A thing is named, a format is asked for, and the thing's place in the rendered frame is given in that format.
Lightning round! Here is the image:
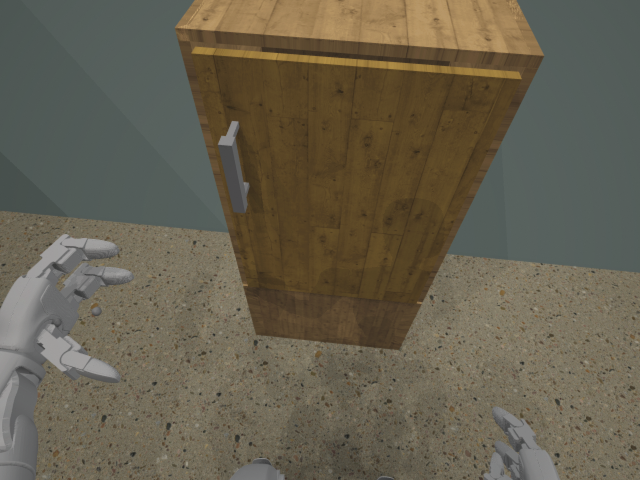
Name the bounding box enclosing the robot left forearm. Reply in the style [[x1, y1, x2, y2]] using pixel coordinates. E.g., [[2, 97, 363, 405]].
[[0, 349, 46, 480]]

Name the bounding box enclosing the cupboard door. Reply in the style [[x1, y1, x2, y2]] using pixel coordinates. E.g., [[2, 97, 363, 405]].
[[191, 47, 522, 304]]

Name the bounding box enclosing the handle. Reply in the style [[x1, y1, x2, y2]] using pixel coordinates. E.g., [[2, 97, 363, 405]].
[[218, 121, 250, 213]]

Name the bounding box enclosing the right robot hand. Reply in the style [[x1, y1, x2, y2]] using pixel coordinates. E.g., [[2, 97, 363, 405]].
[[484, 406, 560, 480]]

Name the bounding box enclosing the left robot shin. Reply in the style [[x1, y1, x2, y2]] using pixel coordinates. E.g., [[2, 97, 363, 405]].
[[252, 458, 273, 467]]

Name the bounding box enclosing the left robot hand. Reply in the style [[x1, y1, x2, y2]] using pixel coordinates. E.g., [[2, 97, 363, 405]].
[[0, 234, 134, 383]]

